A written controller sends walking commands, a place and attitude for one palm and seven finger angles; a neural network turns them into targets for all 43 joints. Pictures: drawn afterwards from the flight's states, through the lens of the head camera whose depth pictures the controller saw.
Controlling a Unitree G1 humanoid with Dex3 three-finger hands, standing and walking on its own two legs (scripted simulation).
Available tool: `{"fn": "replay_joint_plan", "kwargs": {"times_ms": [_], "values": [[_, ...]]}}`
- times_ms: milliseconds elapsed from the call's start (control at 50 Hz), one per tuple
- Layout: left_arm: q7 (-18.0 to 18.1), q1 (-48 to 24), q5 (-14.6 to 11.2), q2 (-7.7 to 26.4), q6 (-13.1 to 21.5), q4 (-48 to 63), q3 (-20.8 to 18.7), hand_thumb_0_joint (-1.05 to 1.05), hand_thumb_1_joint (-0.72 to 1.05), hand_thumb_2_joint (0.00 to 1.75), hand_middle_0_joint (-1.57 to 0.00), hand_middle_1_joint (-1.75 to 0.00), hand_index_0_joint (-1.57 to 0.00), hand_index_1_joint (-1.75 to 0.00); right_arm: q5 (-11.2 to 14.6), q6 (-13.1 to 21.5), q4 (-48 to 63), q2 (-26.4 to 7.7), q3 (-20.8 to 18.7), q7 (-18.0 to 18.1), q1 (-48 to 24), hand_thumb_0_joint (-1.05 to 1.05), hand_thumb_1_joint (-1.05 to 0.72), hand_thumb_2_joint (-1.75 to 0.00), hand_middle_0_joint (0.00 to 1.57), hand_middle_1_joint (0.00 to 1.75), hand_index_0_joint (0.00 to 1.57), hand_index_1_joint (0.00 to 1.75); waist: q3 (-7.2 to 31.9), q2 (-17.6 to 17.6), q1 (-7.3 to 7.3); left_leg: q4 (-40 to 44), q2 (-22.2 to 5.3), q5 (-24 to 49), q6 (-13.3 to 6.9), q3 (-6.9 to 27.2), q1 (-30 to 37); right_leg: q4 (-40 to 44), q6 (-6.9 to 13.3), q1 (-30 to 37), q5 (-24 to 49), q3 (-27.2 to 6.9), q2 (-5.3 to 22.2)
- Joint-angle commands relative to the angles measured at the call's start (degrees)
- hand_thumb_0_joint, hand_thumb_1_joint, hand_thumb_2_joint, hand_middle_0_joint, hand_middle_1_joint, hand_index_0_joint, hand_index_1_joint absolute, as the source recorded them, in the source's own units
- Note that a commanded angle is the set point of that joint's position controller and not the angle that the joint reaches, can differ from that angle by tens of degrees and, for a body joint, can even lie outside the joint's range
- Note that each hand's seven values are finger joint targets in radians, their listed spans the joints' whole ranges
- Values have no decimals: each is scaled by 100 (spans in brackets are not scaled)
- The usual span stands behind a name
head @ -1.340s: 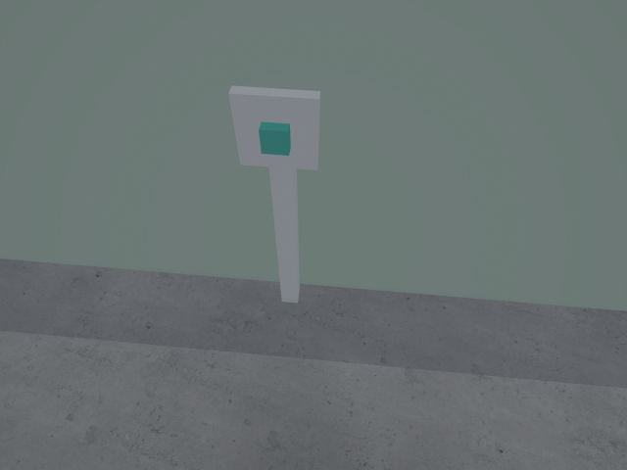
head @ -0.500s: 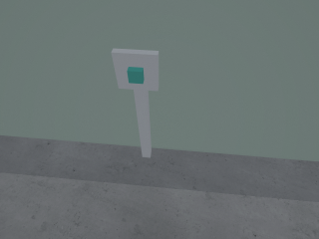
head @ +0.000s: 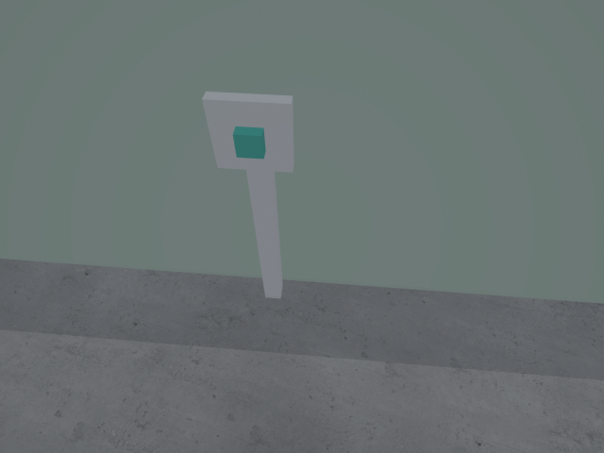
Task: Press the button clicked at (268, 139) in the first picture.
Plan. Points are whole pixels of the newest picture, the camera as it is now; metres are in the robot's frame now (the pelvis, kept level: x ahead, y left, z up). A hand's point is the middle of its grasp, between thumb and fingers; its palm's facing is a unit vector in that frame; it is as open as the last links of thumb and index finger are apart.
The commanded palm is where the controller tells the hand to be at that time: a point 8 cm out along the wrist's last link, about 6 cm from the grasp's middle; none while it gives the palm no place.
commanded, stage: take the last steps up to it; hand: left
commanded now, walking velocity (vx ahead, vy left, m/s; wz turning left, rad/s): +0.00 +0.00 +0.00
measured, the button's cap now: (250, 141) +0.70 +0.16 -0.01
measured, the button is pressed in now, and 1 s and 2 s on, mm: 0 0 0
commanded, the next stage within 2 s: come to a stop and stand still in 0.64 s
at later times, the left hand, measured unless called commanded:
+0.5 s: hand out of the picture +0.06 +0.17 -0.19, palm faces +0.00 -0.99 -0.16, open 7.4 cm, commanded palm none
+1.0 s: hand (238, 446) +0.16 +0.12 -0.19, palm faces +0.08 -0.99 -0.14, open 7.3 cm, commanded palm none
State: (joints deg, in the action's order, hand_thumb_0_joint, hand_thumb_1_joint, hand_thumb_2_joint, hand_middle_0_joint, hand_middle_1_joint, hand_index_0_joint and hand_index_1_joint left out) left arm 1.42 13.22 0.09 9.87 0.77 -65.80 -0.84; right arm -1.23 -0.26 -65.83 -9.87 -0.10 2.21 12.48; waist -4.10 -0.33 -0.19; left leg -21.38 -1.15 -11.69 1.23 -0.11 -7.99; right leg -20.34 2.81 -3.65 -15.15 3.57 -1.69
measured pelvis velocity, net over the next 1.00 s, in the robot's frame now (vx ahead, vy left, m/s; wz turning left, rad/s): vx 0.18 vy -0.03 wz -0.02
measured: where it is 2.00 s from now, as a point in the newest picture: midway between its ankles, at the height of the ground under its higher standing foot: outside the picture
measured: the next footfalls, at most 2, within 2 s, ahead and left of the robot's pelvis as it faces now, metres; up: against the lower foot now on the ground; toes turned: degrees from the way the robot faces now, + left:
right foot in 0.60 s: +0.16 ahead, -0.13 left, +0.00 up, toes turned -7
left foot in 0.88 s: +0.15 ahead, +0.08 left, +0.00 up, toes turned -1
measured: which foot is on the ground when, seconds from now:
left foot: down 0.00-0.60, up 0.62-0.86, down 0.88-1.00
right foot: down 0.00-0.36, up 0.38-0.58, down 0.60-1.00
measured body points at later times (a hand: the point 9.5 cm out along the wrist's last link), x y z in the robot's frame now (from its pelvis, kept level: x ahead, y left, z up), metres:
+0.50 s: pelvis +0.06 +0.00 -0.01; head +0.10 +0.00 +0.44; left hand +0.06 +0.22 -0.17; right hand -0.03 -0.19 -0.17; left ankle +0.00 +0.13 -0.74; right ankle +0.03 -0.09 -0.70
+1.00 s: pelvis +0.18 -0.03 -0.01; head +0.21 -0.02 +0.44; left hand +0.16 +0.17 -0.18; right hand +0.24 -0.26 -0.16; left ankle +0.18 +0.09 -0.74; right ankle +0.12 -0.12 -0.74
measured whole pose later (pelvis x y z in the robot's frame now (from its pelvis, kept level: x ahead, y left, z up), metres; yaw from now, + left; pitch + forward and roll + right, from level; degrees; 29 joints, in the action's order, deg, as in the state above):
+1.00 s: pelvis +0.18 -0.03 -0.01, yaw -1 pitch +0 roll +0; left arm 2.1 15.8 0.7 5.6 -0.1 -64.5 -1.6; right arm -0.9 0.5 -61.1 -8.7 -1.6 2.9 9.0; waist -4.5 1.2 -2.0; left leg -30.0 -2.8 -15.4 0.6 -4.8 -14.0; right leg -28.6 1.6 -7.8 -19.7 6.6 0.5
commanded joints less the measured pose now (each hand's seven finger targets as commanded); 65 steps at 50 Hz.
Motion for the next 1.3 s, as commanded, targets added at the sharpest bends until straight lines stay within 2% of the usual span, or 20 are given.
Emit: {"fn": "replay_joint_plan", "kwargs": {"times_ms": [0, 160, 260, 300, 320, 340, 360, 420, 520, 540, 580, 600, 720, 800, 860, 980, 1080, 1200, 1220, 1280], "values": [[62, 290, 6, 755, 81, 172, -135, 0, 90, 90, -20, -30, -20, -30, 19, 73, 139, -682, -105, 51, 286, 0, -90, -90, 20, 30, 20, 30, 103, 64, 26, 178, -487, 1168, -230, 304, 140, 384, 14, -226, 1612, -556, 833], [-10, 678, 60, 606, -47, 43, -207, 0, 90, 90, -20, -30, -20, -30, -63, -22, 100, -284, -106, -39, 510, 0, -90, -90, 20, 30, 20, 30, -590, 410, -12, -503, -160, -770, -189, -192, -775, 693, 316, -585, -1552, -1081, 949], [-29, 764, 73, 545, 10, 100, -297, 0, 90, 90, -20, -30, -20, -30, -38, 93, 104, -162, -152, -22, 818, 0, -90, -90, 20, 30, 20, 30, -661, 245, 109, -851, -247, -430, -221, -374, -670, 188, 549, -699, -521, -1049, 1041], [-62, 686, 64, 403, 36, 151, -300, 0, 90, 90, -20, -30, -20, -30, -40, 182, -70, -272, -173, 16, 1317, 0, -90, -90, 20, 30, 20, 30, -422, -463, 265, -378, -545, 584, -418, 107, 90, -951, 320, -1004, 581, -386, 544], [-69, 589, 60, 250, 61, 234, -286, 0, 90, 90, -20, -30, -20, -30, -76, 212, -225, -485, -249, 71, 1723, 0, -90, -90, 20, 30, 20, 30, -252, -1180, 396, -154, -1072, 1286, -779, 978, 793, -2008, 163, -1701, 486, -17, 227], [-64, 245, 57, 166, 101, 391, -232, 0, 90, 90, -20, -30, -20, -30, -91, 221, -355, -644, -298, 128, 2262, 0, -90, -90, 20, 30, 20, 30, -294, -1676, 586, 156, -1790, 2499, -1313, 1903, 1494, -3079, 63, -2750, -947, 247, 5], [-51, -138, 73, 187, 122, 557, -249, 0, 90, 90, -20, -30, -20, -30, -110, 204, -430, -605, -278, 153, 2545, 0, -90, -90, 20, 30, 20, 30, -346, -1251, 671, 234, -2142, 3290, -1586, 2169, 1574, -3822, 87, -3266, -1758, -59, 162], [-133, -259, 57, -16, 94, 690, -283, 0, 90, 90, -20, -30, -20, -30, -103, 258, -173, -485, -245, 152, 1932, 0, -90, -90, 20, 30, 20, 30, -486, -775, 328, 464, -1890, 2379, -1325, 1447, 685, -3522, 43, -2886, -1420, -284, 592], [-225, 496, 71, -45, 53, 449, -331, 0, 90, 90, -20, -30, -20, -30, -56, 204, -31, -496, -268, 100, 1393, 0, -90, -90, 20, 30, 20, 30, -228, -639, -153, 18, -1113, 837, -815, 341, -712, -1407, -17, -543, 59, 521, 112], [-198, 977, 71, 182, 84, 335, -391, 0, 90, 90, -20, -30, -20, -30, -16, 193, 10, -489, -281, 72, 1333, 0, -90, -90, 20, 30, 20, 30, -53, -121, -375, -546, -858, 467, -647, 161, -1073, -979, 18, 231, 221, 364, 174], [-77, 1898, 95, 1016, 146, 113, -550, 0, 90, 90, -20, -30, -20, -30, 77, 192, 245, 16, -235, -19, 1312, 0, -90, -90, 20, 30, 20, 30, 332, 1766, -677, -3144, 110, -2194, -240, -703, -2374, 511, 823, 1147, -432, -2513, 2323], [-35, 1777, 51, 1003, 119, 137, -519, 0, 90, 90, -20, -30, -20, -30, 51, 115, 315, -94, -273, -26, 948, 0, -90, -90, 20, 30, 20, 30, 74, 1472, -677, -4184, -88, -2561, -250, -241, -2503, 856, 1142, 477, -711, -3015, 2560], [56, 461, 158, 430, 173, 531, -344, 0, 90, 90, -20, -30, -20, -30, 5, 13, 241, 367, -212, -143, 1034, 0, -90, -90, 20, 30, 20, 30, -132, 557, 100, -2820, -492, -1366, -120, -294, -1369, 689, 899, -1206, 894, -885, 1814], [74, 424, 57, 307, 168, 398, -238, 0, 90, 90, -20, -30, -20, -30, 34, 58, 176, 342, -86, -77, 1035, 0, -90, -90, 20, 30, 20, 30, 71, 274, 173, -822, -231, 89, -15, -414, -352, -10, 474, -968, 2276, -334, 1246], [159, 770, 52, 91, 89, 319, -176, 0, 90, 90, -20, -30, -20, -30, 25, 159, 217, -352, -183, 10, 943, 0, -90, -90, 20, 30, 20, 30, 485, -402, 52, -549, -1129, 3423, -445, 248, 282, -380, -119, -901, 1190, -122, 729], [153, 715, 89, 352, -24, 458, -282, 0, 90, 90, -20, -30, -20, -30, 67, -24, 561, -609, -336, 147, 470, 0, -90, -90, 20, 30, 20, 30, 543, -544, 95, -809, -1109, 4788, -472, 82, 709, -858, -168, -959, 2273, -71, 764], [129, 610, 126, 520, -82, 779, -376, 0, 90, 90, -20, -30, -20, -30, 37, -150, 897, -785, -479, 129, 200, 0, -90, -90, 20, 30, 20, 30, 820, -130, 67, -977, -1058, 3492, -434, -17, 392, -951, -70, -833, 2693, -278, 831], [157, 536, 176, 735, -102, 819, -365, 0, 90, 90, -20, -30, -20, -30, 44, -267, 1075, -322, -384, 4, -252, 0, -90, -90, 20, 30, 20, 30, 322, 1199, -123, -2624, -77, -1666, -59, -175, -1249, -392, 884, -244, 5138, -1076, 1972], [341, 735, 191, 733, 30, 1186, -251, 0, 90, 90, -20, -30, -20, -30, 77, -41, 1668, -611, -441, -40, -656, 0, -90, -90, 20, 30, 20, 30, 878, 698, -113, -2437, 137, -1957, 15, -431, -1777, -696, 375, 466, 7492, -1827, 1572], [351, 671, 155, 1046, 123, 1613, -345, 0, 90, 90, -20, -30, -20, -30, 132, -6, 1816, -369, -299, -160, -388, 0, -90, -90, 20, 30, 20, 30, 1435, 1415, -106, -1943, 294, -1044, -252, -314, -1666, -1379, 461, 1043, 6824, -983, 1556]]}}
